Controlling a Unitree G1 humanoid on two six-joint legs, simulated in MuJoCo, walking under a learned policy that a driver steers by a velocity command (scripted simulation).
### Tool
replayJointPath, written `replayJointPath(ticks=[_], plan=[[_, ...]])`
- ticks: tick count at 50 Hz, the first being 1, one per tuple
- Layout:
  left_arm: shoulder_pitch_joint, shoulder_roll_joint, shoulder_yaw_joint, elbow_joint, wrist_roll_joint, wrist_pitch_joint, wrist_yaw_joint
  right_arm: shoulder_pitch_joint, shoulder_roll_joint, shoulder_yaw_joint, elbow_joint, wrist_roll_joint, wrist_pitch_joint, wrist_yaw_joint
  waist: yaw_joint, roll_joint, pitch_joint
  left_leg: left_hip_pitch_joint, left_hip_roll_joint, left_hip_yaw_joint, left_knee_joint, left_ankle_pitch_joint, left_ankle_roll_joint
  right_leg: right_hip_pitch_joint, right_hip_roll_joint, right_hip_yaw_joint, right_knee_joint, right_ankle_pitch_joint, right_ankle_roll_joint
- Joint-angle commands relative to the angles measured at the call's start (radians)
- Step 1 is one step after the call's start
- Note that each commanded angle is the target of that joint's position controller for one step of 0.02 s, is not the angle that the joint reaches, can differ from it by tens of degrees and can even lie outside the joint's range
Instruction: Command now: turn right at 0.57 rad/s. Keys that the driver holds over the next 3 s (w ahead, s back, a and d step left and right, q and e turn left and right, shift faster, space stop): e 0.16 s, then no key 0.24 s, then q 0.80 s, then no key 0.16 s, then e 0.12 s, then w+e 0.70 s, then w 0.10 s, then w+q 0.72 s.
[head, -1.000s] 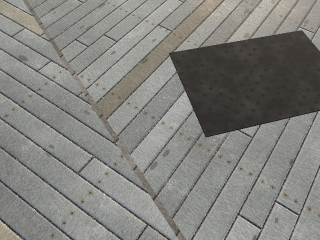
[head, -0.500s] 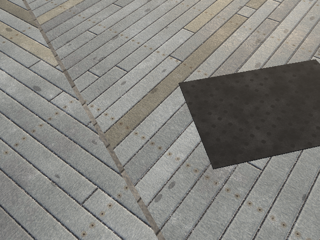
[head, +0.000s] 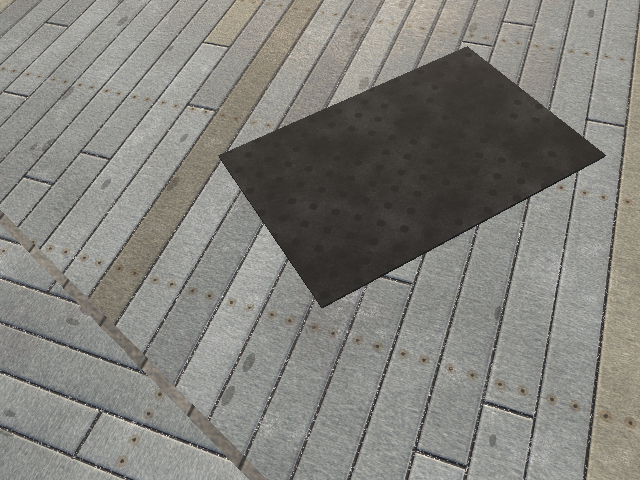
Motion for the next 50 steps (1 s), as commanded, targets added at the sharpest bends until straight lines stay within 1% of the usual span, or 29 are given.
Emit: replayJointPath(ticks=[1, 5, 9, 14, 16, 17, 18, 19, 20, 21, 23, 24, 26, 27, 28, 32, 34, 35, 36, 37, 38, 39, 40, 41, 44, 46, 48, 49, 50], plan=[[-0.055, 0.171, 0.047, -0.080, -0.003, -0.011, 0.025, 0.002, -0.083, -0.024, -0.059, 0.001, -0.014, -0.002, -0.026, -0.142, -0.156, -0.079, -0.003, -0.051, 0.022, 0.106, -0.012, 0.180, -0.229, 0.305, -0.198, 0.415, -0.168], [-0.022, 0.175, 0.052, -0.071, -0.009, -0.002, 0.041, -0.041, -0.053, -0.009, -0.060, 0.006, -0.018, 0.002, -0.001, -0.148, -0.153, -0.065, -0.023, -0.066, -0.187, 0.142, -0.027, 0.214, -0.208, 0.339, -0.202, 0.285, -0.166], [-0.033, 0.185, 0.058, -0.075, -0.003, 0.009, 0.042, -0.053, -0.059, -0.008, -0.055, 0.012, -0.028, 0.014, 0.010, -0.180, -0.133, 0.018, -0.036, -0.073, -0.333, 0.127, -0.022, 0.165, -0.199, 0.397, -0.208, 0.145, -0.168], [-0.042, 0.165, 0.046, -0.067, -0.001, 0.019, 0.028, -0.036, -0.063, -0.005, -0.051, 0.019, -0.045, 0.034, 0.023, -0.194, -0.142, 0.148, -0.032, -0.049, -0.481, 0.108, 0.006, 0.158, -0.197, 0.447, -0.168, 0.235, -0.169], [-0.069, 0.147, 0.036, -0.065, -0.010, 0.022, 0.028, 0.006, -0.047, -0.001, -0.037, 0.015, -0.055, 0.044, -0.014, -0.180, -0.142, 0.260, -0.032, -0.028, -0.678, 0.233, 0.033, 0.137, -0.166, 0.434, -0.134, 0.254, -0.137], [-0.051, 0.131, 0.030, -0.056, -0.011, 0.021, 0.029, 0.020, -0.054, -0.001, -0.035, 0.003, -0.060, 0.046, -0.021, -0.155, -0.140, 0.344, -0.002, -0.047, -0.770, 0.351, 0.054, 0.099, -0.137, 0.415, -0.118, 0.205, -0.097], [-0.015, 0.099, 0.019, -0.053, 0.005, 0.014, 0.029, 0.031, -0.106, -0.007, -0.046, -0.017, -0.061, 0.043, 0.001, -0.044, -0.157, 0.428, 0.134, -0.165, -0.797, 0.478, 0.102, 0.034, -0.080, 0.343, -0.029, 0.063, -0.038], [0.025, 0.087, 0.018, -0.056, 0.005, 0.005, 0.027, -0.018, -0.148, -0.010, -0.041, -0.031, -0.056, 0.040, 0.070, 0.150, -0.116, 0.391, 0.238, -0.293, -0.806, 0.591, 0.219, -0.040, 0.048, 0.177, 0.047, -0.143, 0.021], [-0.001, 0.126, 0.027, -0.052, 0.019, 0.000, 0.030, -0.036, -0.085, 0.006, -0.051, -0.032, -0.058, 0.039, 0.038, 0.177, -0.114, 0.328, 0.303, -0.364, -0.841, 0.557, 0.305, -0.011, 0.030, 0.139, 0.111, -0.237, 0.067], [-0.025, 0.136, 0.033, -0.047, 0.019, -0.002, 0.030, -0.061, -0.049, 0.021, -0.055, -0.026, -0.062, 0.039, 0.031, 0.154, -0.105, 0.318, 0.277, -0.346, -0.838, 0.512, 0.298, 0.018, -0.001, 0.130, 0.134, -0.223, 0.089], [-0.026, 0.061, 0.015, -0.024, 0.033, 0.000, 0.028, -0.083, -0.040, 0.031, -0.044, -0.001, -0.064, 0.042, 0.041, 0.132, -0.102, 0.318, 0.174, -0.259, -0.805, 0.434, 0.211, 0.097, -0.033, 0.114, -0.042, -0.057, 0.105], [-0.037, 0.048, 0.012, -0.017, 0.035, 0.000, 0.023, -0.058, -0.051, 0.030, -0.035, 0.006, -0.063, 0.043, 0.031, 0.124, -0.096, 0.301, 0.136, -0.227, -0.786, 0.434, 0.173, 0.158, -0.035, 0.115, -0.109, 0.058, 0.103], [-0.063, 0.089, 0.020, -0.019, 0.027, 0.000, 0.022, 0.022, -0.081, 0.025, -0.026, 0.002, -0.063, 0.048, -0.006, 0.066, -0.087, 0.233, 0.096, -0.213, -0.784, 0.374, 0.134, 0.237, -0.039, 0.104, -0.093, 0.139, 0.076], [-0.040, 0.114, 0.032, -0.012, 0.023, 0.000, 0.024, 0.010, -0.113, 0.019, -0.037, 0.007, -0.062, 0.051, -0.002, 0.036, -0.073, 0.227, 0.081, -0.204, -0.789, 0.307, 0.129, 0.203, -0.028, 0.081, -0.059, 0.094, 0.054], [-0.031, 0.097, 0.031, -0.014, 0.023, -0.003, 0.025, -0.018, -0.120, 0.018, -0.049, 0.011, -0.060, 0.052, 0.017, 0.059, -0.066, 0.226, 0.078, -0.213, -0.773, 0.289, 0.130, 0.189, -0.028, 0.068, -0.059, 0.070, 0.045], [-0.018, 0.098, 0.044, -0.012, 0.019, -0.014, 0.038, -0.017, -0.124, 0.005, -0.082, 0.029, -0.040, 0.037, 0.005, 0.010, -0.077, 0.211, 0.059, -0.245, -0.688, 0.386, 0.156, 0.167, -0.037, 0.044, -0.041, 0.110, 0.043], [-0.005, 0.102, 0.052, -0.013, 0.014, -0.015, 0.039, -0.012, -0.113, 0.002, -0.099, 0.032, -0.030, 0.033, 0.001, -0.042, -0.089, 0.172, 0.023, -0.223, -0.621, 0.374, 0.140, 0.182, -0.066, 0.066, -0.063, 0.113, 0.019], [0.003, 0.110, 0.057, -0.014, 0.014, -0.013, 0.039, -0.008, -0.100, 0.004, -0.106, 0.032, -0.025, 0.033, 0.000, -0.084, -0.091, 0.136, -0.005, -0.190, -0.568, 0.345, 0.121, 0.197, -0.103, 0.102, -0.093, 0.114, -0.008], [0.019, 0.124, 0.062, -0.014, 0.016, -0.011, 0.041, -0.002, -0.086, 0.006, -0.112, 0.032, -0.021, 0.034, 0.002, -0.139, -0.094, 0.087, -0.039, -0.141, -0.487, 0.300, 0.094, 0.221, -0.175, 0.173, -0.138, 0.140, -0.056], [0.022, 0.144, 0.067, -0.014, 0.018, -0.012, 0.042, 0.013, -0.077, 0.006, -0.117, 0.030, -0.017, 0.037, -0.004, -0.210, -0.096, 0.041, -0.061, -0.082, -0.392, 0.191, 0.070, 0.237, -0.284, 0.271, -0.180, 0.220, -0.126], [-0.001, 0.137, 0.063, -0.026, 0.019, -0.017, 0.048, 0.020, -0.087, -0.001, -0.117, 0.027, -0.013, 0.041, -0.001, -0.257, -0.107, 0.010, -0.049, -0.042, -0.231, -0.049, 0.052, 0.231, -0.388, 0.347, -0.197, 0.332, -0.201], [0.006, 0.131, 0.057, -0.033, 0.021, -0.024, 0.052, 0.005, -0.112, -0.015, -0.125, 0.027, -0.008, 0.045, 0.015, -0.211, -0.099, -0.036, -0.022, -0.046, -0.054, -0.157, 0.036, 0.222, -0.446, 0.375, -0.207, 0.439, -0.250], [-0.015, 0.133, 0.055, -0.033, 0.018, -0.028, 0.054, 0.013, -0.111, -0.020, -0.123, 0.034, 0.001, 0.046, -0.001, -0.145, -0.092, -0.056, 0.002, -0.057, 0.012, -0.155, 0.026, 0.216, -0.439, 0.330, -0.198, 0.465, -0.243], [-0.051, 0.145, 0.058, -0.030, 0.007, -0.030, 0.054, 0.024, -0.086, -0.013, -0.120, 0.036, 0.010, 0.048, -0.019, -0.118, -0.076, -0.053, 0.030, -0.054, -0.038, -0.102, 0.021, 0.204, -0.394, 0.249, -0.193, 0.439, -0.202], [-0.090, 0.170, 0.069, -0.022, 0.001, -0.013, 0.051, 0.012, -0.046, 0.008, -0.131, 0.034, 0.018, 0.061, -0.005, -0.166, -0.092, 0.080, 0.036, 0.033, -0.225, 0.010, 0.016, 0.160, -0.303, 0.070, -0.174, 0.459, -0.146], [-0.073, 0.171, 0.070, -0.012, -0.008, -0.004, 0.049, 0.031, -0.069, 0.000, -0.138, 0.040, 0.019, 0.072, 0.001, -0.194, -0.127, 0.153, 0.015, 0.072, -0.362, 0.068, 0.026, 0.182, -0.304, 0.031, -0.137, 0.440, -0.135], [-0.066, 0.159, 0.066, -0.001, -0.028, -0.002, 0.046, 0.107, -0.080, -0.014, -0.118, 0.034, 0.022, 0.072, -0.035, -0.162, -0.149, 0.289, -0.038, 0.121, -0.582, 0.235, 0.063, 0.147, -0.287, -0.020, -0.042, 0.321, -0.083], [-0.004, 0.124, 0.058, 0.023, -0.024, -0.006, 0.042, 0.134, -0.114, -0.027, -0.116, 0.025, 0.020, 0.062, -0.031, -0.061, -0.135, 0.390, -0.030, 0.043, -0.696, 0.361, 0.097, 0.054, -0.236, -0.090, 0.092, 0.164, -0.015], [0.016, 0.057, 0.036, -0.008, 0.033, -0.005, 0.036, 0.151, -0.257, -0.057, -0.151, 0.021, 0.013, 0.043, 0.005, 0.275, -0.123, 0.542, 0.261, -0.388, -0.749, 0.762, 0.220, -0.250, -0.107, -0.176, 0.430, -0.348, 0.105]])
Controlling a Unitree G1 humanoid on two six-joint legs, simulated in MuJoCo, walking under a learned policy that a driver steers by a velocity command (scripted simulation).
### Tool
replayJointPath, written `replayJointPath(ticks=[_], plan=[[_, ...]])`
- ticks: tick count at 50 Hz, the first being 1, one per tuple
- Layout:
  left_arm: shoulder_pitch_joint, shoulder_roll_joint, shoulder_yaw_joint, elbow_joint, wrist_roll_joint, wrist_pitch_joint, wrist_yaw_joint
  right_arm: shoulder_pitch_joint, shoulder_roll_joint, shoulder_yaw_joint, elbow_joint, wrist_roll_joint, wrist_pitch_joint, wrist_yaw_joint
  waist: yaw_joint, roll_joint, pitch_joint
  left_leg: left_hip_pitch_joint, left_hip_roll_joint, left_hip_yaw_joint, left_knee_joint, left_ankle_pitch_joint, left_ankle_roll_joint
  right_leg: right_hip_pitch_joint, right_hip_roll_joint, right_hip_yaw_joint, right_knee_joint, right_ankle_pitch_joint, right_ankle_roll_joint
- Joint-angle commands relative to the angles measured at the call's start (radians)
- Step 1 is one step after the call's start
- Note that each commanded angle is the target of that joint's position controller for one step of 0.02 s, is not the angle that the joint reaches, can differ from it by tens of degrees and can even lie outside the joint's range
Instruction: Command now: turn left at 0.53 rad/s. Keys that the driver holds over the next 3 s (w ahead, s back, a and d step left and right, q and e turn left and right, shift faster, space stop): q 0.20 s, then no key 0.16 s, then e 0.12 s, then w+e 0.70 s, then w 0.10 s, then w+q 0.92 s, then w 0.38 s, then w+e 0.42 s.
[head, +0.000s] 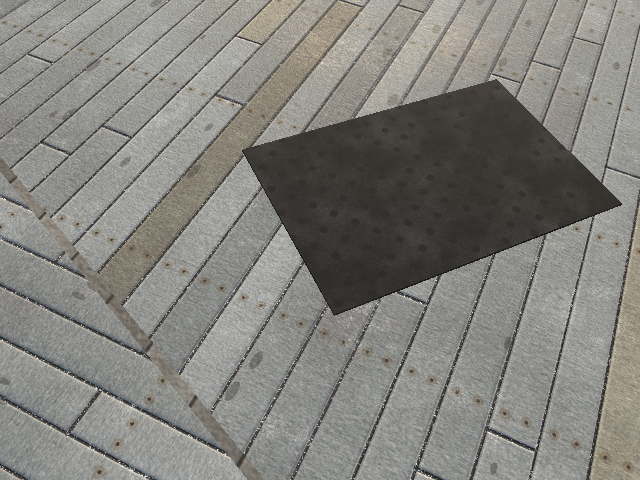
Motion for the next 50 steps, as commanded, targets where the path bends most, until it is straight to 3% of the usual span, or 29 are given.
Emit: replayJointPath(ticks=[1, 2, 3, 4, 5, 8, 12, 18, 21, 23, 24, 25, 26, 27, 28, 30, 32, 34, 35, 36, 37, 38, 39, 42, 44, 47, 50], plan=[[-0.070, 0.078, 0.014, -0.111, 0.033, -0.019, 0.004, 0.101, -0.272, -0.063, -0.095, -0.055, -0.038, -0.009, -0.067, 0.310, -0.179, 0.264, 0.397, -0.623, -0.293, 0.681, 0.323, -0.376, 0.111, 0.129, 0.505, -0.339, 0.026], [-0.097, 0.111, 0.024, -0.107, 0.009, -0.017, 0.012, 0.084, -0.240, -0.055, -0.090, -0.065, -0.057, -0.002, -0.067, 0.202, -0.156, 0.237, 0.358, -0.565, -0.311, 0.559, 0.324, -0.388, 0.091, 0.174, 0.576, -0.280, 0.020], [-0.087, 0.123, 0.029, -0.091, 0.006, -0.013, 0.018, 0.042, -0.208, -0.046, -0.081, -0.046, -0.065, -0.006, -0.037, 0.153, -0.115, 0.214, 0.298, -0.486, -0.304, 0.461, 0.264, -0.394, 0.074, 0.181, 0.561, -0.185, 0.012], [-0.073, 0.122, 0.033, -0.068, 0.014, -0.009, 0.026, 0.006, -0.179, -0.039, -0.082, -0.024, -0.061, -0.016, -0.021, 0.114, -0.109, 0.215, 0.250, -0.438, -0.295, 0.397, 0.214, -0.391, 0.058, 0.187, 0.531, -0.107, 0.016], [-0.061, 0.122, 0.035, -0.061, 0.017, -0.007, 0.028, -0.021, -0.166, -0.030, -0.084, -0.011, -0.054, -0.024, -0.005, 0.128, -0.106, 0.188, 0.218, -0.401, -0.293, 0.417, 0.193, -0.358, 0.060, 0.185, 0.513, -0.050, 0.025], [-0.041, 0.092, 0.027, -0.042, 0.007, -0.012, 0.015, -0.007, -0.146, -0.020, -0.085, -0.018, -0.045, -0.043, 0.000, 0.138, -0.150, 0.203, 0.180, -0.367, -0.292, 0.466, 0.192, -0.304, 0.093, 0.176, 0.491, 0.036, 0.044], [-0.074, 0.075, 0.017, -0.034, 0.004, -0.014, 0.012, 0.013, -0.143, -0.021, -0.079, -0.016, -0.037, -0.056, -0.021, 0.144, -0.150, 0.251, 0.173, -0.390, -0.295, 0.376, 0.190, -0.294, 0.094, 0.184, 0.311, 0.063, 0.059], [-0.088, 0.075, 0.008, -0.026, -0.004, -0.025, -0.003, 0.003, -0.138, -0.015, -0.068, -0.030, -0.026, -0.046, -0.047, 0.179, -0.107, 0.150, 0.163, -0.427, -0.297, 0.255, 0.206, -0.127, 0.084, 0.162, 0.113, 0.008, 0.044], [-0.049, 0.053, -0.004, -0.004, -0.005, -0.034, -0.018, -0.026, -0.073, 0.013, -0.051, -0.036, -0.028, -0.038, -0.034, 0.166, -0.125, 0.132, 0.160, -0.402, -0.276, 0.284, 0.195, 0.003, 0.060, 0.149, -0.040, 0.044, 0.029], [-0.018, 0.028, -0.016, 0.014, 0.005, -0.043, -0.030, -0.014, -0.041, 0.028, -0.020, -0.035, -0.037, -0.030, -0.001, 0.132, -0.112, 0.087, 0.121, -0.352, -0.266, 0.258, 0.142, 0.151, 0.067, 0.140, -0.291, 0.262, 0.002], [-0.023, 0.068, -0.012, 0.005, 0.017, -0.046, -0.029, 0.027, -0.045, 0.027, -0.005, -0.047, -0.048, -0.028, -0.020, 0.091, -0.116, 0.063, 0.088, -0.322, -0.245, 0.202, 0.094, 0.209, 0.022, 0.197, -0.289, 0.381, -0.021], [-0.024, 0.137, -0.002, -0.008, 0.018, -0.044, -0.024, 0.080, -0.064, 0.021, 0.000, -0.067, -0.059, -0.025, -0.071, -0.015, -0.133, 0.047, 0.011, -0.246, -0.202, 0.027, 0.050, 0.220, -0.040, 0.265, -0.244, 0.475, -0.067], [-0.037, 0.139, 0.001, 0.009, 0.009, -0.040, -0.024, 0.062, -0.052, 0.022, -0.007, -0.069, -0.065, -0.027, -0.081, -0.101, -0.121, 0.075, -0.054, -0.145, -0.195, -0.041, 0.007, 0.126, -0.031, 0.287, -0.262, 0.217, -0.123], [-0.024, 0.126, 0.002, 0.002, 0.000, -0.038, -0.024, -0.008, -0.081, 0.015, -0.016, -0.061, -0.067, -0.033, -0.035, -0.103, -0.082, 0.080, -0.078, -0.097, -0.124, -0.096, -0.012, 0.058, -0.022, 0.329, -0.318, -0.044, -0.155], [0.018, 0.125, 0.000, 0.019, 0.000, -0.039, -0.021, -0.042, -0.077, 0.009, -0.025, -0.046, -0.071, -0.037, -0.017, -0.132, -0.051, 0.050, -0.090, -0.055, -0.054, -0.130, -0.016, 0.026, -0.049, 0.403, -0.378, -0.236, -0.179], [0.057, 0.144, 0.003, 0.027, -0.006, -0.046, -0.018, -0.047, -0.048, 0.009, -0.039, -0.024, -0.087, -0.035, -0.014, -0.203, 0.038, -0.026, -0.083, -0.027, -0.018, -0.124, -0.014, 0.005, -0.112, 0.562, -0.457, -0.363, -0.227], [0.052, 0.145, 0.005, 0.019, -0.015, -0.044, -0.009, -0.033, -0.029, 0.005, -0.035, -0.015, -0.120, -0.022, -0.028, -0.193, 0.038, 0.019, -0.062, -0.047, -0.083, -0.088, 0.007, -0.003, -0.098, 0.576, -0.441, -0.317, -0.227], [-0.015, 0.117, -0.002, -0.020, -0.020, -0.037, -0.006, 0.052, -0.035, -0.007, -0.007, -0.012, -0.142, -0.013, -0.083, -0.148, -0.008, 0.236, -0.020, -0.080, -0.203, -0.024, 0.031, -0.115, -0.020, 0.503, -0.369, -0.238, -0.173], [-0.060, 0.070, -0.014, -0.054, -0.020, -0.041, -0.005, 0.126, -0.079, -0.024, 0.013, -0.019, -0.147, -0.016, -0.116, -0.044, -0.025, 0.357, 0.060, -0.192, -0.259, -0.120, 0.060, -0.238, 0.057, 0.399, -0.213, -0.175, -0.120], [-0.084, 0.019, -0.028, -0.088, -0.029, -0.052, -0.006, 0.223, -0.134, -0.041, 0.039, -0.025, -0.149, -0.016, -0.139, 0.133, -0.048, 0.471, 0.209, -0.436, -0.394, -0.287, 0.131, -0.377, 0.149, 0.254, 0.050, -0.101, -0.072], [-0.092, 0.059, -0.018, -0.116, -0.035, -0.061, -0.006, 0.243, -0.167, -0.051, 0.052, -0.029, -0.149, -0.011, -0.129, 0.205, 0.020, 0.452, 0.373, -0.648, -0.466, -0.311, 0.228, -0.523, 0.116, 0.243, 0.230, -0.178, -0.068], [-0.055, 0.088, -0.006, -0.102, -0.041, -0.068, -0.010, 0.227, -0.121, -0.039, 0.050, -0.028, -0.153, -0.016, -0.098, 0.148, 0.050, 0.442, 0.398, -0.638, -0.460, -0.259, 0.256, -0.576, 0.071, 0.274, 0.361, -0.148, -0.075], [-0.021, 0.080, -0.005, -0.083, -0.042, -0.070, -0.018, 0.210, -0.088, -0.030, 0.048, -0.023, -0.156, -0.022, -0.079, 0.116, 0.051, 0.464, 0.369, -0.554, -0.458, -0.196, 0.236, -0.608, 0.050, 0.279, 0.420, -0.076, -0.081], [-0.041, 0.056, -0.010, -0.075, -0.031, -0.074, -0.046, 0.172, -0.069, -0.021, 0.055, -0.027, -0.149, -0.028, -0.076, 0.103, 0.039, 0.444, 0.271, -0.271, -0.478, 0.136, 0.160, -0.596, 0.010, 0.228, 0.432, 0.095, -0.069], [-0.076, 0.031, -0.022, -0.092, -0.025, -0.073, -0.061, 0.170, -0.079, -0.021, 0.068, -0.028, -0.146, -0.029, -0.083, 0.106, 0.034, 0.392, 0.232, -0.136, -0.483, 0.292, 0.147, -0.547, 0.008, 0.170, 0.367, 0.166, -0.038], [-0.156, -0.003, -0.043, -0.126, -0.023, -0.079, -0.083, 0.172, -0.117, -0.023, 0.093, -0.022, -0.139, -0.033, -0.104, 0.103, 0.047, 0.320, 0.206, -0.014, -0.491, 0.341, 0.134, -0.444, 0.006, 0.105, 0.172, 0.290, -0.022], [-0.212, 0.010, -0.045, -0.152, -0.026, -0.081, -0.102, 0.203, -0.160, -0.029, 0.125, -0.008, -0.133, -0.032, -0.111, 0.112, 0.057, 0.310, 0.228, 0.044, -0.486, 0.394, 0.118, -0.338, 0.034, 0.043, 0.033, 0.320, -0.050]])
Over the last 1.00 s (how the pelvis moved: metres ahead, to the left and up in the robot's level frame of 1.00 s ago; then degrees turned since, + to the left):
0.00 0.06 -0.01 5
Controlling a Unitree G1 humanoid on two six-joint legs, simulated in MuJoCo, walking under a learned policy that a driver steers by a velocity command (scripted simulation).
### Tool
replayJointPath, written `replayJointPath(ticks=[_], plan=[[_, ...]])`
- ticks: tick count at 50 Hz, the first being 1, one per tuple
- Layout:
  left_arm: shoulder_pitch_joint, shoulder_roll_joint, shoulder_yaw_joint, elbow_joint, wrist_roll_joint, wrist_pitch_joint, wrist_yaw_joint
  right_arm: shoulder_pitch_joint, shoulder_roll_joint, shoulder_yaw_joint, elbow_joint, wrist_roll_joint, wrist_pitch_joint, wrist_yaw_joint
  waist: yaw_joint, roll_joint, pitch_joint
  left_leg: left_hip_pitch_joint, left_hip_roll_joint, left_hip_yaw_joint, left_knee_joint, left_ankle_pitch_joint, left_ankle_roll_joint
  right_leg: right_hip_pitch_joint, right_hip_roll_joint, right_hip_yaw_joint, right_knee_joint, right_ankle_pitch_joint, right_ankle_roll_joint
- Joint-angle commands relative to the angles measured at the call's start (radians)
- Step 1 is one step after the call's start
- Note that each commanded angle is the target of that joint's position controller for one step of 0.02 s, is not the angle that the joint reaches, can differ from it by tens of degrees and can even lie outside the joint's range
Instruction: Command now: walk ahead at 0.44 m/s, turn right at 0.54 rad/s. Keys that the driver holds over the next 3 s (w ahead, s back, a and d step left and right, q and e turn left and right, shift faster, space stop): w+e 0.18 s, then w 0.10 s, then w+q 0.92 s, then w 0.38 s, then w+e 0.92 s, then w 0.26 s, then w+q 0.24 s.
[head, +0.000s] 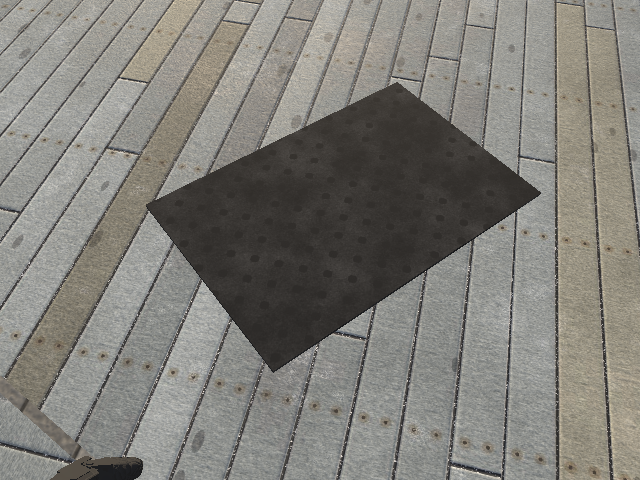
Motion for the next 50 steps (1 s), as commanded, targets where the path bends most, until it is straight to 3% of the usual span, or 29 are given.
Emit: replayJointPath(ticks=[1, 3, 5, 6, 7, 8, 9, 10, 11, 13, 15, 18, 22, 25, 28, 31, 32, 33, 34, 35, 36, 37, 38, 39, 40, 42, 44, 47, 50], plan=[[-0.150, 0.037, -0.002, -0.122, -0.003, -0.020, -0.022, -0.027, -0.193, -0.042, -0.040, 0.015, -0.008, -0.002, 0.014, 0.129, 0.068, -0.079, 0.248, -0.058, -0.065, 0.498, 0.138, 0.061, 0.035, -0.071, -0.117, 0.035, -0.033], [-0.104, 0.082, 0.020, -0.122, 0.002, -0.015, -0.023, -0.034, -0.219, -0.048, -0.033, 0.019, -0.001, -0.006, 0.069, 0.155, 0.009, -0.030, 0.260, -0.008, 0.063, 0.866, 0.112, 0.173, 0.095, -0.112, -0.146, -0.021, -0.085], [0.158, 0.167, 0.071, -0.060, 0.000, -0.001, -0.008, -0.046, -0.225, -0.047, -0.041, 0.021, 0.009, -0.015, 0.224, 0.144, -0.146, -0.126, 0.229, 0.046, 0.409, 1.041, 0.068, 0.545, 0.170, -0.126, -0.194, -0.004, -0.157], [0.329, 0.223, 0.099, -0.024, -0.005, 0.015, 0.014, -0.042, -0.191, -0.032, -0.065, 0.003, 0.001, -0.020, 0.300, 0.068, -0.225, -0.374, 0.190, 0.037, 0.703, 0.727, 0.028, 0.844, 0.090, 0.034, -0.194, -0.023, -0.199], [0.283, 0.338, 0.107, -0.039, -0.003, 0.008, 0.022, 0.074, -0.037, 0.015, -0.128, -0.027, -0.020, -0.004, 0.146, -0.221, -0.356, -0.753, -0.006, -0.057, 1.079, -0.228, -0.026, 1.112, -0.207, 0.662, -0.327, -0.282, -0.380], [0.310, 0.251, 0.086, -0.068, 0.002, -0.005, 0.020, -0.041, -0.142, 0.000, -0.139, 0.006, -0.053, 0.008, 0.240, -0.103, -0.453, -0.832, -0.010, -0.267, 1.178, -0.216, -0.013, 1.113, -0.250, 0.874, -0.497, -0.458, -0.399], [0.267, 0.204, 0.071, -0.046, 0.013, -0.018, 0.017, -0.142, -0.179, -0.012, -0.174, 0.043, -0.064, 0.011, 0.231, -0.065, -0.267, -0.907, 0.029, -0.251, 1.158, -0.103, 0.000, 0.985, -0.222, 0.727, -0.532, -0.404, -0.344], [0.205, 0.178, 0.062, -0.045, 0.011, -0.025, 0.017, -0.148, -0.163, -0.004, -0.171, 0.035, -0.071, 0.005, 0.180, 0.011, -0.167, -0.869, 0.079, -0.236, 1.073, -0.008, 0.009, 0.818, -0.184, 0.589, -0.534, -0.275, -0.317], [0.141, 0.150, 0.053, -0.053, 0.018, -0.030, 0.017, -0.137, -0.156, -0.005, -0.153, 0.013, -0.070, -0.002, 0.135, 0.035, -0.117, -0.801, 0.113, -0.229, 1.000, 0.045, 0.003, 0.682, -0.143, 0.482, -0.530, -0.131, -0.294], [0.086, 0.114, 0.040, -0.056, 0.038, -0.038, 0.020, -0.087, -0.151, -0.008, -0.127, 0.000, -0.044, 0.001, 0.077, -0.012, -0.099, -0.688, 0.147, -0.230, 0.944, 0.099, -0.009, 0.533, -0.097, 0.373, -0.570, 0.039, -0.289], [0.099, 0.109, 0.036, -0.021, 0.029, -0.053, 0.022, -0.068, -0.123, -0.002, -0.107, -0.008, -0.021, 0.001, 0.067, -0.009, -0.086, -0.663, 0.150, -0.203, 0.892, 0.127, -0.034, 0.467, -0.085, 0.282, -0.594, 0.154, -0.295], [0.143, 0.123, 0.034, 0.027, 0.029, -0.063, 0.030, -0.167, -0.096, 0.007, -0.129, -0.008, -0.009, -0.002, 0.103, -0.012, -0.027, -0.735, 0.155, -0.188, 0.748, 0.288, -0.053, 0.460, -0.061, 0.174, -0.625, 0.217, -0.268], [0.184, 0.139, 0.030, 0.068, 0.031, -0.063, 0.041, -0.291, -0.065, 0.019, -0.148, 0.008, -0.024, 0.018, 0.165, -0.006, 0.006, -0.712, 0.122, -0.163, 0.488, 0.531, -0.025, 0.503, -0.042, 0.078, -0.651, 0.158, -0.200], [0.231, 0.159, 0.034, 0.108, 0.028, -0.059, 0.043, -0.369, -0.057, 0.024, -0.177, 0.021, -0.029, 0.039, 0.201, 0.006, 0.040, -0.752, 0.098, -0.168, 0.385, 0.542, 0.000, 0.613, -0.090, 0.064, -0.655, 0.150, -0.191], [0.262, 0.161, 0.037, 0.139, 0.028, -0.041, 0.046, -0.424, -0.053, 0.027, -0.211, 0.021, -0.033, 0.064, 0.215, 0.018, 0.055, -0.829, 0.070, -0.168, 0.329, 0.439, 0.032, 0.761, -0.138, 0.044, -0.602, 0.255, -0.194], [0.246, 0.180, 0.041, 0.142, 0.027, -0.020, 0.058, -0.396, -0.066, 0.021, -0.229, 0.015, -0.032, 0.082, 0.175, -0.012, 0.001, -0.749, 0.011, -0.104, 0.309, 0.283, 0.077, 0.837, -0.148, 0.004, -0.474, 0.628, -0.167], [0.238, 0.195, 0.044, 0.136, 0.030, -0.012, 0.065, -0.340, -0.091, 0.009, -0.223, 0.011, -0.028, 0.080, 0.141, -0.036, -0.054, -0.656, -0.029, -0.068, 0.321, 0.229, 0.097, 0.844, -0.139, -0.011, -0.381, 0.835, -0.155], [0.224, 0.202, 0.044, 0.129, 0.033, -0.002, 0.072, -0.219, -0.133, -0.014, -0.200, 0.011, -0.025, 0.074, 0.072, -0.038, -0.133, -0.491, -0.069, -0.046, 0.303, 0.227, 0.126, 0.815, -0.116, -0.039, -0.214, 0.965, -0.136], [0.208, 0.198, 0.038, 0.112, 0.036, -0.003, 0.081, -0.062, -0.186, -0.039, -0.175, 0.014, -0.021, 0.062, -0.015, -0.012, -0.221, -0.210, -0.023, -0.135, 0.275, 0.316, 0.177, 0.642, -0.090, -0.066, 0.018, 0.852, -0.099], [0.310, 0.098, 0.003, 0.066, 0.054, -0.030, 0.070, 0.043, -0.306, -0.070, -0.170, 0.003, -0.017, 0.051, 0.015, 0.211, -0.377, 0.241, 0.255, -0.616, 0.289, 0.275, 0.367, 0.194, 0.066, -0.088, 0.446, 0.260, -0.017], [0.297, 0.099, -0.008, 0.077, 0.058, -0.064, 0.050, 0.069, -0.230, -0.054, -0.165, 0.017, -0.013, 0.045, 0.000, 0.245, -0.491, 0.387, 0.349, -0.962, 0.133, 0.209, 0.437, -0.002, 0.179, 0.072, 0.602, -0.428, -0.002], [0.203, 0.167, 0.011, 0.044, 0.012, -0.088, 0.032, 0.033, -0.178, -0.037, -0.167, 0.014, -0.006, 0.037, -0.018, 0.175, -0.361, 0.314, 0.313, -0.828, 0.104, 0.122, 0.372, -0.107, 0.104, 0.136, 0.631, -0.374, -0.017], [0.133, 0.158, 0.003, 0.015, 0.001, -0.101, 0.027, -0.031, -0.162, -0.033, -0.181, 0.013, -0.002, 0.033, 0.003, 0.089, -0.237, 0.160, 0.276, -0.703, 0.083, 0.142, 0.336, -0.119, 0.057, 0.116, 0.563, -0.303, -0.026], [0.102, 0.146, 0.003, 0.006, 0.019, -0.105, 0.031, -0.092, -0.149, -0.027, -0.191, 0.012, 0.003, 0.032, 0.044, 0.014, -0.133, -0.003, 0.235, -0.619, 0.054, 0.239, 0.313, -0.093, 0.027, 0.094, 0.457, -0.263, -0.021], [0.112, 0.151, 0.011, 0.007, 0.037, -0.097, 0.036, -0.131, -0.129, -0.019, -0.204, 0.003, 0.002, 0.029, 0.082, 0.021, -0.089, -0.115, 0.201, -0.556, 0.026, 0.332, 0.302, -0.030, 0.000, 0.089, 0.388, -0.231, -0.010], [0.157, 0.129, 0.007, 0.013, 0.049, -0.077, 0.041, -0.172, -0.132, -0.020, -0.211, 0.001, 0.002, 0.024, 0.126, 0.073, -0.064, -0.246, 0.164, -0.506, -0.014, 0.430, 0.313, 0.041, -0.006, 0.067, 0.319, -0.208, 0.029], [0.145, 0.106, -0.002, 0.009, 0.052, -0.064, 0.049, -0.174, -0.150, -0.025, -0.198, 0.006, -0.001, 0.014, 0.134, 0.087, -0.046, -0.341, 0.132, -0.430, -0.026, 0.493, 0.308, 0.076, 0.000, 0.040, 0.204, -0.156, 0.067], [0.016, 0.066, -0.019, -0.019, 0.051, -0.066, 0.050, -0.144, -0.176, -0.035, -0.172, 0.017, 0.008, -0.001, 0.086, 0.105, -0.034, -0.417, 0.061, -0.354, -0.006, 0.414, 0.248, 0.166, 0.042, 0.020, -0.060, 0.081, 0.083], [-0.073, 0.079, -0.013, -0.039, 0.031, -0.075, 0.041, -0.076, -0.188, -0.041, -0.142, 0.025, 0.020, -0.006, 0.043, 0.127, -0.051, -0.379, 0.076, -0.414, 0.028, 0.296, 0.214, 0.234, 0.086, 0.038, -0.212, 0.200, 0.079]])
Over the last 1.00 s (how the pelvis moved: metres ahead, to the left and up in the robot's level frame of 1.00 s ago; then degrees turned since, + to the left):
0.14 -0.02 0.01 -5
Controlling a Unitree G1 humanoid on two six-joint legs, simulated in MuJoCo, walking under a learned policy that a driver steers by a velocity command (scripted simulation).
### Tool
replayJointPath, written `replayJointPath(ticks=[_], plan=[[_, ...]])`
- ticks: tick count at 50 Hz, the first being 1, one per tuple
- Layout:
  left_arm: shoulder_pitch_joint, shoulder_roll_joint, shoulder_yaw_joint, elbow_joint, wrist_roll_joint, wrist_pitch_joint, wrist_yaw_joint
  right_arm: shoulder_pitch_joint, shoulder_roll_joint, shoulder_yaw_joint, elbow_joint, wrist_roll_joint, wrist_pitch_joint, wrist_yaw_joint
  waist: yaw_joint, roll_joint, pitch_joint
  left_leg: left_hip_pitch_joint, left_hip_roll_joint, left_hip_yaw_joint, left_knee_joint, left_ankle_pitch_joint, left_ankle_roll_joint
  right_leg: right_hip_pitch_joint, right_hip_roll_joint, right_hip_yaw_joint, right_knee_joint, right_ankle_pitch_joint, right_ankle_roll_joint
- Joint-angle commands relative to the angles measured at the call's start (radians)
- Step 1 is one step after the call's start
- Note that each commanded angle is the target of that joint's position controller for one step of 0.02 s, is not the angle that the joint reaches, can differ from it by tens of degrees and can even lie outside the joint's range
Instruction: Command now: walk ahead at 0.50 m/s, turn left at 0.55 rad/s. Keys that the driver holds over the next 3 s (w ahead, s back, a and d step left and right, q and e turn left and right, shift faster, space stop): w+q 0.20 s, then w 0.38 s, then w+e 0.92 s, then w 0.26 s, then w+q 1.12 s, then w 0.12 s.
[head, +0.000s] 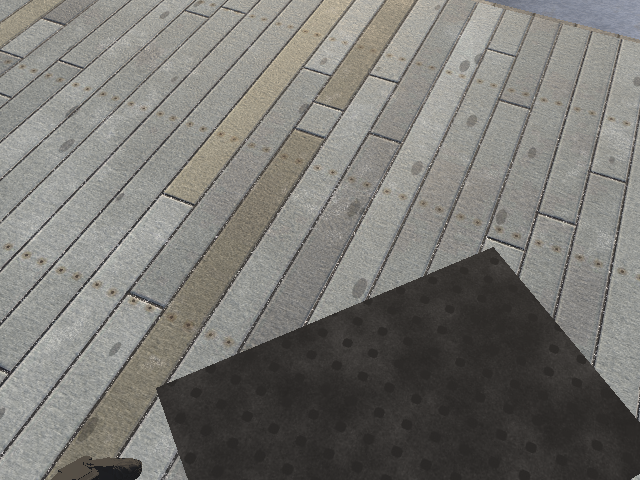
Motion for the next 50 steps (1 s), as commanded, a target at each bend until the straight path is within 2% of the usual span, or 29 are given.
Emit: replayJointPath(ticks=[1, 4, 5, 6, 7, 8, 9, 10, 11, 12, 14, 18, 22, 25, 28, 29, 30, 31, 32, 33, 34, 35, 36, 37, 39, 40, 42, 45, 50], plan=[[-0.075, 0.083, 0.024, -0.077, -0.017, -0.019, -0.005, 0.023, -0.175, -0.054, -0.043, 0.012, -0.004, -0.012, -0.006, 0.126, -0.052, -0.106, 0.200, -0.175, -0.071, 0.136, 0.133, 0.216, 0.075, -0.042, -0.128, 0.101, -0.002], [-0.037, 0.126, 0.050, -0.070, -0.023, -0.029, -0.008, 0.014, -0.164, -0.054, -0.041, 0.008, 0.003, -0.014, 0.031, 0.158, -0.057, -0.023, 0.242, -0.271, 0.025, 0.097, 0.101, 0.267, 0.066, -0.016, -0.174, -0.007, -0.047], [0.021, 0.135, 0.061, -0.054, -0.022, -0.032, -0.005, 0.004, -0.147, -0.050, -0.045, 0.005, 0.007, -0.013, 0.065, 0.160, -0.070, -0.029, 0.225, -0.275, 0.076, 0.102, 0.082, 0.345, 0.066, -0.030, -0.204, -0.029, -0.072], [0.110, 0.160, 0.075, -0.042, -0.012, -0.037, 0.001, 0.008, -0.107, -0.036, -0.050, 0.000, 0.005, -0.009, 0.111, 0.140, -0.132, -0.062, 0.177, -0.238, 0.205, 0.108, 0.050, 0.497, 0.020, -0.007, -0.218, -0.054, -0.110], [0.248, 0.214, 0.090, -0.034, -0.001, -0.035, 0.009, 0.038, -0.034, -0.011, -0.067, -0.019, 0.003, -0.005, 0.152, -0.005, -0.274, -0.174, 0.101, -0.141, 0.494, -0.087, 0.011, 0.739, -0.161, 0.173, -0.220, -0.134, -0.168], [0.303, 0.291, 0.111, 0.005, 0.004, -0.018, 0.002, 0.181, 0.002, 0.004, -0.098, 0.016, -0.008, -0.001, 0.079, -0.350, -0.358, -0.520, 0.005, -0.028, 0.807, -0.395, -0.041, 0.985, -0.366, 0.663, -0.333, -0.390, -0.336], [0.272, 0.189, 0.094, -0.016, -0.012, -0.015, -0.003, 0.144, -0.111, -0.019, -0.067, 0.028, -0.005, -0.007, 0.115, -0.192, -0.270, -0.625, 0.086, -0.053, 0.926, -0.318, -0.057, 0.918, -0.349, 0.701, -0.391, -0.621, -0.315], [0.235, 0.140, 0.080, -0.021, -0.015, -0.011, 0.001, 0.026, -0.161, -0.035, -0.082, 0.017, 0.002, -0.008, 0.141, -0.100, -0.151, -0.642, 0.115, -0.027, 0.946, -0.223, -0.061, 0.805, -0.302, 0.525, -0.398, -0.561, -0.269], [0.195, 0.118, 0.069, -0.019, -0.004, -0.009, 0.000, -0.024, -0.144, -0.034, -0.090, 0.003, 0.006, -0.011, 0.127, -0.033, -0.095, -0.599, 0.145, -0.006, 0.920, -0.151, -0.065, 0.694, -0.249, 0.394, -0.405, -0.403, -0.249], [0.176, 0.094, 0.062, -0.006, 0.000, -0.007, -0.002, -0.051, -0.124, -0.033, -0.100, -0.006, 0.004, -0.009, 0.113, -0.040, -0.048, -0.581, 0.165, -0.010, 0.872, -0.108, -0.067, 0.621, -0.208, 0.304, -0.422, -0.287, -0.253], [0.170, 0.072, 0.056, 0.016, 0.002, -0.015, -0.002, -0.036, -0.083, -0.027, -0.096, 0.004, 0.005, 0.001, 0.084, -0.092, -0.032, -0.511, 0.186, 0.008, 0.809, -0.074, -0.066, 0.553, -0.157, 0.185, -0.463, -0.176, -0.253], [0.195, 0.110, 0.069, 0.065, -0.014, -0.022, -0.005, -0.104, -0.035, -0.009, -0.112, -0.010, 0.003, 0.007, 0.081, -0.052, -0.013, -0.545, 0.192, 0.034, 0.623, -0.017, -0.077, 0.561, -0.171, 0.088, -0.509, 0.011, -0.302], [0.213, 0.141, 0.073, 0.102, -0.027, -0.007, -0.002, -0.221, -0.011, 0.009, -0.129, -0.011, -0.019, 0.027, 0.116, -0.040, -0.001, -0.487, 0.198, 0.097, 0.375, 0.171, -0.079, 0.567, -0.141, -0.019, -0.522, 0.082, -0.282], [0.273, 0.160, 0.074, 0.141, -0.037, 0.006, -0.002, -0.311, -0.014, 0.011, -0.153, -0.001, -0.028, 0.039, 0.146, -0.041, 0.015, -0.434, 0.174, 0.130, 0.261, 0.219, -0.070, 0.593, -0.151, -0.040, -0.512, 0.085, -0.269], [0.298, 0.176, 0.078, 0.172, -0.044, 0.022, 0.000, -0.351, -0.036, 0.003, -0.176, 0.002, -0.032, 0.049, 0.133, -0.054, 0.026, -0.411, 0.158, 0.135, 0.190, 0.156, -0.032, 0.669, -0.191, -0.034, -0.474, 0.151, -0.250], [0.292, 0.185, 0.080, 0.177, -0.045, 0.028, 0.002, -0.330, -0.050, -0.003, -0.173, 0.000, -0.034, 0.050, 0.111, -0.059, 0.013, -0.363, 0.144, 0.146, 0.167, 0.131, -0.015, 0.686, -0.194, -0.041, -0.438, 0.235, -0.240], [0.282, 0.190, 0.080, 0.180, -0.049, 0.034, 0.005, -0.267, -0.070, -0.016, -0.157, -0.006, -0.036, 0.047, 0.064, -0.057, -0.025, -0.240, 0.118, 0.165, 0.127, 0.137, 0.005, 0.673, -0.177, -0.057, -0.354, 0.378, -0.224], [0.280, 0.179, 0.074, 0.182, -0.049, 0.036, 0.006, -0.132, -0.110, -0.040, -0.115, -0.012, -0.035, 0.039, -0.007, -0.040, -0.107, -0.034, 0.099, 0.177, 0.097, 0.164, 0.032, 0.621, -0.133, -0.087, -0.199, 0.469, -0.200], [0.267, 0.139, 0.055, 0.159, -0.030, 0.031, 0.007, 0.043, -0.172, -0.063, -0.081, -0.022, -0.030, 0.024, -0.084, 0.011, -0.237, 0.263, 0.228, 0.049, 0.139, 0.185, 0.081, 0.434, -0.087, -0.111, 0.051, 0.280, -0.164], [0.366, 0.016, 0.016, 0.127, -0.018, 0.016, 0.004, 0.112, -0.265, -0.080, -0.072, -0.037, -0.022, 0.015, -0.044, 0.266, -0.377, 0.583, 0.507, -0.399, 0.071, 0.031, 0.221, 0.052, 0.080, -0.143, 0.432, -0.354, -0.093], [0.337, 0.097, 0.035, 0.147, -0.037, 0.002, 0.001, 0.127, -0.180, -0.060, -0.071, -0.030, -0.020, 0.015, -0.078, 0.224, -0.406, 0.542, 0.530, -0.548, -0.024, -0.075, 0.234, -0.041, 0.080, 0.009, 0.577, -0.552, -0.094], [0.267, 0.150, 0.057, 0.122, -0.062, -0.002, -0.002, 0.067, -0.141, -0.044, -0.063, -0.023, -0.024, 0.016, -0.061, 0.187, -0.243, 0.419, 0.498, -0.387, -0.046, -0.064, 0.191, -0.108, 0.034, 0.012, 0.608, -0.483, -0.100], [0.220, 0.139, 0.056, 0.112, -0.061, -0.001, 0.001, 0.007, -0.110, -0.035, -0.060, -0.020, -0.028, 0.018, -0.030, 0.150, -0.159, 0.294, 0.447, -0.258, -0.074, -0.010, 0.163, -0.092, -0.010, -0.015, 0.572, -0.400, -0.099], [0.199, 0.125, 0.058, 0.111, -0.048, 0.005, 0.004, -0.045, -0.080, -0.027, -0.054, -0.023, -0.034, 0.023, 0.000, 0.133, -0.098, 0.189, 0.409, -0.174, -0.113, 0.041, 0.146, -0.066, -0.035, -0.022, 0.526, -0.336, -0.092], [0.244, 0.089, 0.060, 0.131, -0.045, 0.035, 0.007, -0.101, -0.049, -0.024, -0.043, -0.031, -0.055, 0.028, 0.055, 0.155, -0.064, 0.057, 0.367, -0.053, -0.184, 0.129, 0.129, 0.041, -0.062, -0.014, 0.490, -0.253, -0.080], [0.253, 0.065, 0.057, 0.135, -0.045, 0.047, 0.007, -0.108, -0.049, -0.028, -0.031, -0.032, -0.065, 0.028, 0.067, 0.139, -0.054, 0.026, 0.367, -0.013, -0.206, 0.179, 0.135, 0.055, -0.063, -0.014, 0.483, -0.235, -0.072], [0.222, 0.051, 0.059, 0.121, -0.042, 0.061, 0.010, -0.112, -0.063, -0.035, -0.007, -0.036, -0.077, 0.023, 0.075, 0.114, -0.020, 0.005, 0.367, 0.065, -0.234, 0.251, 0.135, 0.019, -0.063, 0.001, 0.442, -0.174, -0.060], [0.148, 0.039, 0.056, 0.093, -0.037, 0.060, 0.002, -0.093, -0.082, -0.043, 0.025, -0.039, -0.075, 0.010, 0.060, 0.095, 0.007, 0.039, 0.354, 0.161, -0.247, 0.294, 0.122, -0.029, -0.056, 0.005, 0.284, -0.027, -0.056], [-0.022, 0.014, 0.040, 0.027, -0.032, 0.053, -0.031, -0.037, -0.131, -0.058, 0.068, -0.024, -0.057, -0.006, -0.003, 0.061, 0.059, 0.115, 0.375, 0.265, -0.252, 0.303, 0.100, -0.020, -0.042, -0.081, 0.042, 0.087, -0.085]])
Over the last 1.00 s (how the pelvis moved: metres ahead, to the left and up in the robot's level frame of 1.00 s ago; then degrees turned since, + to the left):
0.59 -0.06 0.01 8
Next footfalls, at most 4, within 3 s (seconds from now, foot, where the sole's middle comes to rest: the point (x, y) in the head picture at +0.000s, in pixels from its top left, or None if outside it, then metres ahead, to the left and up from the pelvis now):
0.12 right None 0.26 -0.15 -0.78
0.64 left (233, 472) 0.48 0.16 -0.78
1.16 right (331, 332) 0.79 -0.06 -0.78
1.66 left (269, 228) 1.11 0.08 -0.78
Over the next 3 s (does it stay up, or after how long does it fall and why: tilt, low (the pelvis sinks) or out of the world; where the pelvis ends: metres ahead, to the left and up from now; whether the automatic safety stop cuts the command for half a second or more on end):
stays up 1.59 -0.03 0.00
